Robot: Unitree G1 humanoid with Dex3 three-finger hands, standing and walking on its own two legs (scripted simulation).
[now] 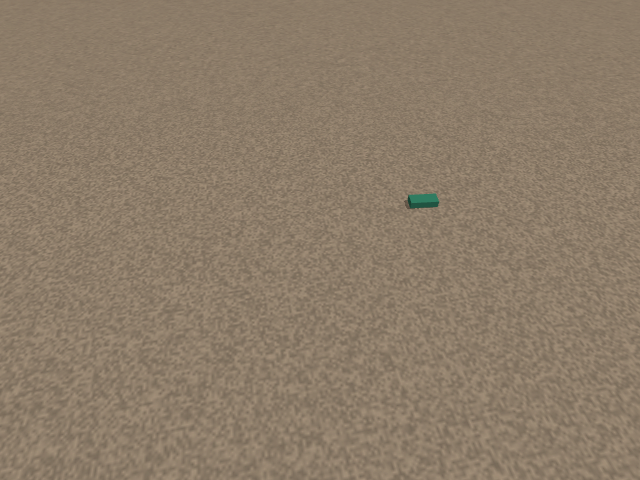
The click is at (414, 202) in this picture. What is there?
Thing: flat box
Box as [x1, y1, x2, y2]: [408, 194, 438, 207]
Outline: 408,196 408,202 410,207 437,206 438,203 435,194 417,194
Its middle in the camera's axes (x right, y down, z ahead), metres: +0.49 -0.20 +1.83
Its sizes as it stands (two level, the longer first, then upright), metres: 0.130 0.057 0.033
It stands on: the floor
